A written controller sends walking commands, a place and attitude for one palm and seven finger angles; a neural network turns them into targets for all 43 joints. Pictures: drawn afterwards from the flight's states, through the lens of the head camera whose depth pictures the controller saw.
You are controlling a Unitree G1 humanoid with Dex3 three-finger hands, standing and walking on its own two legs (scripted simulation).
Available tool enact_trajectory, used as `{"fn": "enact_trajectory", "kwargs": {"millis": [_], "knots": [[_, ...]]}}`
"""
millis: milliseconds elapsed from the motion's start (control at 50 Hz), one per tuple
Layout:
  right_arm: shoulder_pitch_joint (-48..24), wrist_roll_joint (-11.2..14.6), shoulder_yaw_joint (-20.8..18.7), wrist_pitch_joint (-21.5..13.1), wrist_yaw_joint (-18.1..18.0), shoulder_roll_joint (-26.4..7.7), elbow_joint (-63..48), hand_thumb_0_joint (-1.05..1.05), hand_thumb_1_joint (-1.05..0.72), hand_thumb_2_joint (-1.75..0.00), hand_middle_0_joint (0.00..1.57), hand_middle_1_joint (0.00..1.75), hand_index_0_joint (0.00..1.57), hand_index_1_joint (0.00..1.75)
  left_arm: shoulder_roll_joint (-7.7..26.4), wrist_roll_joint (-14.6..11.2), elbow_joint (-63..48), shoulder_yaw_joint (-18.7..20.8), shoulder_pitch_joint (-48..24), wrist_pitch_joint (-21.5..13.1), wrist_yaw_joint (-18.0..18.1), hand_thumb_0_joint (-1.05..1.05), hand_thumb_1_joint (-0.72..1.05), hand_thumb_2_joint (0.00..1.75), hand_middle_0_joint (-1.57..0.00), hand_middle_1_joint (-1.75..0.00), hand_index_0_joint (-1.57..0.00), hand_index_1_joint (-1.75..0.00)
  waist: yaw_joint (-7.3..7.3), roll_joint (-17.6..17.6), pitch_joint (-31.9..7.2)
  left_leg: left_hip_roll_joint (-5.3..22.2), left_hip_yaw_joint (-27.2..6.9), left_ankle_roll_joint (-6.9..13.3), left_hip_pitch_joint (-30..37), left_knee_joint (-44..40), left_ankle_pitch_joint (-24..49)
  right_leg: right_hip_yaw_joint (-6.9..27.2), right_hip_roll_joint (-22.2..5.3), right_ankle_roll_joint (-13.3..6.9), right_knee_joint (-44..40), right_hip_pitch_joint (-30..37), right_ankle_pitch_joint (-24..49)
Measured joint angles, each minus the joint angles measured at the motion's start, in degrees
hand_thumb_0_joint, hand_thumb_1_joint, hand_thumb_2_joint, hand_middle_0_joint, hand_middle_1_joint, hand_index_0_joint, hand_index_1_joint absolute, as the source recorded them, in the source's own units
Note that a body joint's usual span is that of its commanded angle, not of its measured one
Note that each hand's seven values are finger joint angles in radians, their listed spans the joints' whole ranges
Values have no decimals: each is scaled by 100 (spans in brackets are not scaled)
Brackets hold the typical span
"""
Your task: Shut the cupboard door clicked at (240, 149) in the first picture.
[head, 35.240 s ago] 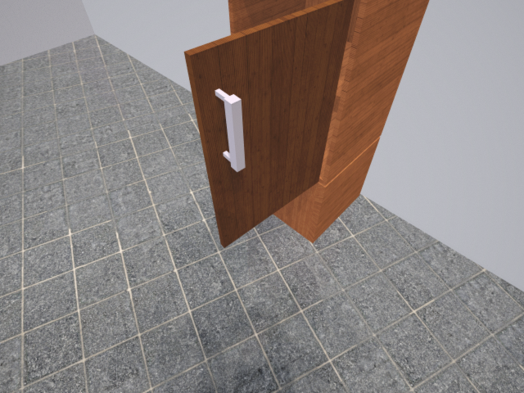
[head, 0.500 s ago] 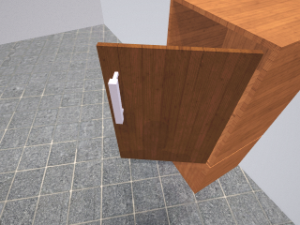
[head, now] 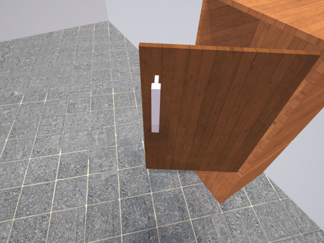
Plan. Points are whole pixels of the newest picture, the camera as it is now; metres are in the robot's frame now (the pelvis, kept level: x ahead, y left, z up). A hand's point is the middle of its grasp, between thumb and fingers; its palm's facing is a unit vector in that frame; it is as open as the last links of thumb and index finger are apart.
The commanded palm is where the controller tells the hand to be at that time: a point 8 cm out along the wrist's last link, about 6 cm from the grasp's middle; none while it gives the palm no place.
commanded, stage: come to a stop and stand still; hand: left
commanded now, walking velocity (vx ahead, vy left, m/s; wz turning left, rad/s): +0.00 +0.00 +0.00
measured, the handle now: (156, 105) +0.45 +0.05 +0.09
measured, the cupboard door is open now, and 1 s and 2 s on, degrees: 56 56 56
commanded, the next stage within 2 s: look again from close up in 1.12 s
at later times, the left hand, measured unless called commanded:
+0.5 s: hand out of the picture -0.03 +0.20 -0.19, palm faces +0.10 -0.98 -0.16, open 7.4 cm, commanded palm none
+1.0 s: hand out of the picture +0.03 +0.33 -0.19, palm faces +0.08 -0.97 -0.21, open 7.4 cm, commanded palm none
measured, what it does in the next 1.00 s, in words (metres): steps to the left: right foot, then left foot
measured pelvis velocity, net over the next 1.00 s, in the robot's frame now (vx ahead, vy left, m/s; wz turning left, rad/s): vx -0.01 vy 0.12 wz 0.03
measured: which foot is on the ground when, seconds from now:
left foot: down 0.00-0.64, up 0.66-0.76, down 0.78-1.00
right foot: up 0.00-0.10, down 0.12-0.78, up 0.80-1.00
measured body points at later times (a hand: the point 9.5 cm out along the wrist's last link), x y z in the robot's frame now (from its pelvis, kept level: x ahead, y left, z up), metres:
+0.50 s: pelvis +0.01 +0.04 +0.00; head +0.01 +0.06 +0.44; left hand -0.04 +0.25 -0.17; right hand +0.06 -0.20 -0.15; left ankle +0.02 +0.01 -0.73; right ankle -0.01 -0.14 -0.74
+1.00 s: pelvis -0.01 +0.12 +0.00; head +0.01 +0.16 +0.45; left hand +0.02 +0.38 -0.17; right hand -0.01 -0.10 -0.14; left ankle -0.03 +0.20 -0.74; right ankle -0.05 -0.01 -0.66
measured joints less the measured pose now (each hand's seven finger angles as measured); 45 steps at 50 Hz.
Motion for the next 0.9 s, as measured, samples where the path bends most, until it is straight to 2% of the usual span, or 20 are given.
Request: {"fn": "enact_trajectory", "kwargs": {"millis": [40,140,220,320,360,460,480,520,580,600,620,640,660,680,700,720,740,780,840,900], "knots": [[-77,6,-2,-11,-12,-7,23,0,-90,-90,20,30,21,30,-33,-8,60,-14,25,4,6,0,91,89,-20,-30,-20,-30,22,-30,21,-30,27,23,35,-40,2,-11,-6,7,-103,76,5],[-266,52,-2,-12,-55,-27,57,0,-90,-90,20,30,20,30,-171,-36,167,-48,78,-60,40,0,91,89,-20,-30,-20,-30,69,-54,75,-108,36,-343,164,-171,17,-44,-16,42,-743,412,409],[-426,68,35,-25,-36,-48,108,0,-90,-90,20,30,20,30,-287,-56,242,-111,146,-148,56,0,91,89,-20,-30,-20,-30,96,80,86,-47,-25,-233,173,-17,-90,-100,41,264,-973,596,603],[-513,52,85,-79,-42,72,82,0,-90,-90,20,30,20,30,-306,-51,305,-154,168,-79,77,0,91,89,-20,-30,-20,-30,100,-68,76,-110,-8,-44,265,-129,-47,-80,-2,165,-841,577,475],[-497,56,80,-62,-66,95,89,0,-91,-90,20,30,20,30,-323,-53,311,-148,171,-59,78,0,91,89,-20,-30,-20,-30,119,-122,69,-161,-10,-225,338,-249,-6,-59,-57,125,-793,582,330],[-494,151,23,83,-61,-5,163,0,-90,-90,20,30,20,30,-405,-74,218,-61,300,-218,101,0,91,89,-20,-30,-20,-30,200,67,107,-115,-112,-1092,77,297,-174,-241,-104,222,-1139,775,644],[-509,149,10,97,-42,-10,160,0,-90,-90,20,30,20,30,-392,-72,224,-51,344,-219,114,0,91,89,-20,-30,-20,-30,198,96,104,-84,-116,-1079,-12,499,-352,-258,-76,306,-1049,728,602],[-533,115,-12,88,-12,35,153,0,-91,-90,20,30,20,30,-327,-65,297,-40,377,-147,118,0,91,89,-20,-30,-20,-30,154,34,108,-91,-85,-723,-78,650,-539,-249,-67,386,-780,597,451],[-487,55,-5,40,-43,104,107,0,-91,-90,20,30,20,30,-273,-58,354,-20,332,-18,115,0,91,89,-20,-30,-20,-30,175,-118,188,-158,28,-281,36,447,-353,-189,-112,233,-464,463,4],[-463,54,-9,58,-73,103,113,0,-91,-90,20,30,20,30,-286,-68,342,-6,317,-13,115,0,91,89,-20,-30,-20,-30,205,-120,224,-175,39,-379,125,298,-263,-192,-127,191,-490,499,-176],[-436,66,-24,100,-96,83,122,0,-91,-90,20,30,20,30,-312,-81,305,21,311,-32,114,0,91,89,-20,-30,-20,-30,233,-79,256,-176,10,-692,172,215,-187,-239,-146,137,-630,593,-286],[-415,112,-55,170,-105,51,134,0,-91,-90,20,30,20,30,-334,-90,233,67,310,-83,116,0,91,89,-20,-30,-20,-30,252,-26,296,-174,-59,-1258,47,420,-109,-348,-200,58,-856,718,-168],[-425,184,-110,260,-86,39,155,0,-91,-90,20,30,20,30,-320,-96,108,133,349,-146,138,0,91,89,-20,-30,-20,-30,313,-52,328,-219,-183,-1804,-361,1423,-306,-492,-323,-61,-1042,765,242],[-455,214,-162,344,-39,44,136,0,-91,-90,20,30,20,30,-268,-76,5,183,433,-186,196,0,91,89,-20,-30,-20,-30,407,-150,318,-229,-330,-1880,-858,2827,-960,-517,-430,-146,-1050,660,736],[-494,203,-219,369,12,45,86,0,-91,-90,20,30,21,30,-218,-32,17,223,476,-183,248,0,90,89,-20,-30,-20,-30,426,-216,322,-122,-538,-1660,-1163,3931,-1475,-488,-477,-38,-903,550,860],[-520,192,-259,323,73,58,24,0,-90,-90,20,30,21,30,-148,24,81,245,483,-138,261,0,90,89,-20,-30,-20,-30,369,-293,335,84,-734,-1072,-1188,4287,-1774,-458,-519,141,-746,489,773],[-512,173,-271,238,141,87,-62,0,-90,-90,20,30,21,30,-56,66,131,265,487,-75,234,0,90,89,-20,-30,-20,-30,279,-420,314,335,-870,-815,-1019,3879,-1808,-409,-597,288,-535,378,602],[-374,113,-239,9,178,10,-290,0,-90,-90,20,30,21,30,37,87,144,251,434,19,164,0,90,89,-20,-30,-20,-30,110,-459,254,809,-1077,-959,-555,2365,-1371,-347,-694,311,206,-45,136],[-307,-15,-180,-34,21,95,-236,0,-90,-90,20,30,20,30,170,12,72,263,96,116,108,0,91,89,-20,-30,-20,-30,156,-639,454,546,-813,-767,-640,2662,-1719,267,-515,160,1679,-611,-738],[-107,-93,-29,58,-40,347,-88,0,-91,-90,20,30,20,30,275,-9,9,301,-121,119,119,0,91,89,-20,-30,-20,-30,148,-616,294,483,-780,-593,-487,2232,-1463,280,-24,129,2651,-877,-568]]}}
